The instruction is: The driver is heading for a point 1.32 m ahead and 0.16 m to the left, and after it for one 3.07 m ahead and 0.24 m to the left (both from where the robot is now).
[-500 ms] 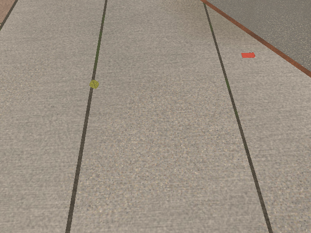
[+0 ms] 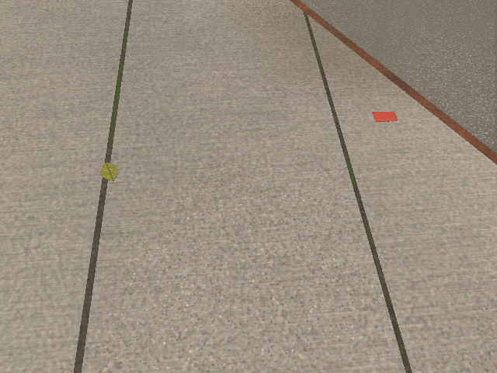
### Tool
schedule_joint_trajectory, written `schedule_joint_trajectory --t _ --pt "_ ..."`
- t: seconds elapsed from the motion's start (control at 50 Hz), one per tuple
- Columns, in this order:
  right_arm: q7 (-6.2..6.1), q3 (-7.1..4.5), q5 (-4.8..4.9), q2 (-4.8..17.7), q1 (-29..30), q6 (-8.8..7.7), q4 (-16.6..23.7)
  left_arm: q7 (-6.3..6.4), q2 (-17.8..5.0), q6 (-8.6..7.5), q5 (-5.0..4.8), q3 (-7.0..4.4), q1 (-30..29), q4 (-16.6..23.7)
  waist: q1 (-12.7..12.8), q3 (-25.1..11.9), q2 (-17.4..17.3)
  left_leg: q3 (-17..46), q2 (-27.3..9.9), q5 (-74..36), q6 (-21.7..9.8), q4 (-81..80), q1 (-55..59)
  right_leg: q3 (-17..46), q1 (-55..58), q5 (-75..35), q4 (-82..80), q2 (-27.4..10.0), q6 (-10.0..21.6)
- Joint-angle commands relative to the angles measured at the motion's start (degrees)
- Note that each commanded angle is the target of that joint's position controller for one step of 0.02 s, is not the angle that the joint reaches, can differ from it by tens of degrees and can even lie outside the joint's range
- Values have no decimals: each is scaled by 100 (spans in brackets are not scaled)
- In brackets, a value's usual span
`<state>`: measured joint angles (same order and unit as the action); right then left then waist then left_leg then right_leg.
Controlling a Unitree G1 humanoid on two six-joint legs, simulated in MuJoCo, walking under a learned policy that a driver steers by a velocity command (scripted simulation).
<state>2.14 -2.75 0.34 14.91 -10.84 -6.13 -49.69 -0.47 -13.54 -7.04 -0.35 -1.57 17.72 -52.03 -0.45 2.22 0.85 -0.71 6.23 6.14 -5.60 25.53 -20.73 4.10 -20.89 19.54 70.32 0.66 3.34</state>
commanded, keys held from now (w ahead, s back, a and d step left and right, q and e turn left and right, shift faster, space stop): w+q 0.40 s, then w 0.38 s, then w+e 0.22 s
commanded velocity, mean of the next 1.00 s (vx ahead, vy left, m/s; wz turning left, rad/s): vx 0.50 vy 0.00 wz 0.26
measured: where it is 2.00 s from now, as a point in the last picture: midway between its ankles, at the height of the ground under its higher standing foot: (222, 198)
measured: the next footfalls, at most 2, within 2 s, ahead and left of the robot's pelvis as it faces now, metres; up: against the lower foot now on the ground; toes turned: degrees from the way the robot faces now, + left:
right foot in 0.36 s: +0.38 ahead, -0.12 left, +0.00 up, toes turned +16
left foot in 0.86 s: +0.56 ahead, +0.21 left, +0.00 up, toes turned +20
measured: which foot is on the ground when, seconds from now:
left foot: down 0.00-0.36, up 0.38-0.84, down 0.86-1.00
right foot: up 0.00-0.34, down 0.36-0.88, up 0.90-1.00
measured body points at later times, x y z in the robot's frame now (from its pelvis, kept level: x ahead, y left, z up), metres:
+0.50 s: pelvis +0.28 -0.04 +0.01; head +0.30 -0.05 +0.46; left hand +0.34 +0.25 -0.08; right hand +0.43 -0.29 -0.12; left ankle +0.19 +0.08 -0.64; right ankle +0.34 -0.13 -0.73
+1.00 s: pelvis +0.51 +0.09 +0.01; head +0.53 +0.11 +0.45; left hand +0.47 +0.36 -0.13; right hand +0.74 -0.11 -0.08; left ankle +0.53 +0.19 -0.73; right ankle +0.49 -0.09 -0.64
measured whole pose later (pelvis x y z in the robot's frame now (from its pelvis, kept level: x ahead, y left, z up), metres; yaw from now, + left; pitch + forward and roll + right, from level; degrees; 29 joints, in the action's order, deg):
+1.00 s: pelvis +0.51 +0.09 +0.01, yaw +16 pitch +2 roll +0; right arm 1.6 -2.5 -0.2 14.0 -10.0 -5.1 -41.3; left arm 0.1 -16.4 -4.1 -1.8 -2.7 19.7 -50.5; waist 1.4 0.8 2.0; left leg -4.9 0.2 10.3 -2.8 26.9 -18.4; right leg 3.0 -25.9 20.1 66.2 -3.6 1.2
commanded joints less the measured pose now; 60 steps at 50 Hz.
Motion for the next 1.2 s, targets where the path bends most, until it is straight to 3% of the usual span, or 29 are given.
schedule_joint_trajectory --t 0.02,0.06,0.12,0.18,0.24,0.3,0.34,0.36,0.38,0.4,0.42,0.44,0.48,0.56,0.64,0.72,0.78,0.82,0.84,0.86,0.88,0.9,0.92,0.96,0.98,1.02,1.06,1.12,1.2 --pt "-9 -63 -35 481 34 -47 424 88 -665 -124 78 -194 -33 585 219 -379 -58 2407 -1566 -65 -1118 -1586 1087 253 -1366 -409 -267 -653 -72" --pt "-63 -91 14 603 -165 -39 399 148 -527 -28 137 -179 -67 686 252 -275 -243 1984 -1427 -483 -1163 -1663 615 73 -1267 -515 -813 -668 -273" --pt "-187 -167 48 835 -562 -8 360 204 -450 21 162 -136 -897 1018 12 -90 -302 1640 -1210 -551 -1024 -1675 248 -77 -1244 -1503 -2233 -530 -497" --pt "-247 -198 115 890 -910 71 321 161 -349 -17 94 -82 -1571 1224 -260 -136 -472 1532 -1018 -318 -763 -1452 188 -148 -729 -2427 -3501 -199 -561" --pt "-268 -197 160 835 -1167 145 278 108 -504 -50 -2 -113 -1915 1401 -369 -189 -549 1965 -1202 62 -686 -1121 619 1 -550 -2399 -4000 -84 -589" --pt "-319 -229 126 877 -1067 223 375 47 -785 -148 -32 -213 -1824 1473 -163 -247 -686 2516 -1381 177 -568 -560 1107 110 -189 -1731 -4440 -63 -425" --pt "-311 -149 76 616 -882 244 520 87 -1044 -205 21 -348 -827 1263 353 -769 -664 2345 -1002 -67 -302 490 834 187 1270 -1470 -4686 -358 -74" --pt "-283 -19 -20 227 -904 217 654 137 -1405 -196 72 -439 149 1160 704 -1583 50 1715 -565 791 -71 2205 70 1152 2751 -1174 -4642 -1418 310" --pt "-252 77 161 -45 -1723 135 846 109 -1823 -90 118 -548 518 981 286 -2080 2037 999 45 2827 196 3772 -1914 3732 4250 -243 -5090 -2619 1265" --pt "-278 -48 268 627 -1667 143 697 80 -1202 -72 69 -443 338 1091 398 -1669 1337 1146 -492 2603 258 4615 -2617 4033 3940 706 -5270 -2616 1198" --pt "-281 -128 208 900 -1089 179 739 73 -834 -65 38 -346 156 1135 528 -992 647 1112 -651 2005 281 4792 -2686 3076 3262 401 -5324 -2289 929" --pt "-288 -126 129 777 -850 203 773 40 -762 -47 61 -295 -122 1141 399 -645 198 992 -819 1548 338 4667 -2424 2326 2561 -357 -5448 -1966 789" --pt "-237 -126 74 545 -685 220 856 -15 -595 -27 103 -231 -348 1038 165 -251 349 913 -1034 1145 365 4172 -2060 1445 1741 -1157 -5767 -1502 708" --pt "-183 -56 28 289 -444 249 1013 -64 -786 -88 29 -304 -161 789 72 -206 369 639 -1115 691 443 3366 -2014 729 1516 -2302 -6095 -1383 930" --pt "-111 39 5 173 326 174 1259 -17 -968 -3 -31 -333 30 612 260 -134 306 337 -1189 -358 465 1952 -1870 179 1553 -2661 -6185 -1260 842" --pt "-29 56 74 209 1076 130 1510 -10 -1112 90 -92 -326 487 370 511 41 366 102 -1009 -692 422 1067 -1537 24 1709 -2333 -6102 -1324 751" --pt "40 25 102 333 1362 96 1690 7 -1192 180 -122 -333 628 223 466 131 457 66 -920 -240 222 697 -1460 104 2147 -2516 -5882 -1572 651" --pt "45 -69 70 511 981 49 1641 32 -1281 253 -139 -337 563 184 119 -86 496 -71 -691 -16 55 341 -570 108 2155 -3583 -5302 -1537 530" --pt "5 -199 40 728 235 39 1415 43 -1250 278 -139 -310 516 188 -278 -529 411 -171 -543 -141 -81 145 559 -80 1925 -4280 -4474 -1287 403" --pt "-72 -349 -21 1094 -821 48 1178 51 -1089 254 -63 -228 415 315 -736 -1276 199 390 -1128 -345 -339 355 2283 -274 946 -3608 -3109 -991 195" --pt "-137 -489 -140 1680 -1492 111 1101 28 -427 155 -7 -22 927 480 -691 -2197 -1137 2749 -2769 239 -1082 187 4551 -631 -1397 -881 -786 -138 -221" --pt "-135 -382 -105 1305 -1635 138 1056 18 -603 57 -89 -63 1020 364 -726 -2624 -1344 4081 -3156 752 -1261 -540 4417 293 -1984 1334 183 16 -205" --pt "-122 -272 -52 994 -1289 129 1028 18 -1054 51 -255 -225 574 485 -642 -1624 -977 3220 -2928 935 -969 -688 3612 394 -2395 989 492 -264 -161" --pt "-69 -145 -21 562 -459 79 1036 76 -931 141 -168 -248 98 594 -241 -647 -647 1858 -2406 551 -656 -1132 2058 145 -2138 84 8 -692 -181" --pt "-46 -118 -49 417 -209 21 1022 98 -839 241 -127 -279 210 546 -30 -450 -795 1360 -2189 302 -544 -1372 1537 181 -1785 -233 -210 -841 -199" --pt "-31 -157 -99 385 -44 -77 905 88 -561 398 -145 -256 416 471 165 -320 -751 784 -2048 -242 -543 -1672 1020 166 -1417 -613 -249 -867 -248" --pt "-66 -208 -140 478 -97 -134 757 103 -517 468 -134 -281 265 563 210 -178 -577 337 -2044 -772 -549 -1778 974 273 -1647 -1016 -415 -863 -287" --pt "-167 -248 -152 575 -305 -119 549 73 -484 457 -97 -290 -167 748 123 -32 -440 -114 -2047 -1107 -528 -1816 1267 378 -2054 -1763 -1176 -806 -319" --pt "-257 -299 -98 798 -484 -49 404 -92 -359 421 -62 -214 -961 1034 -152 194 -297 -603 -2086 -1073 -414 -1881 1573 -58 -2013 -2454 -2409 -747 -238"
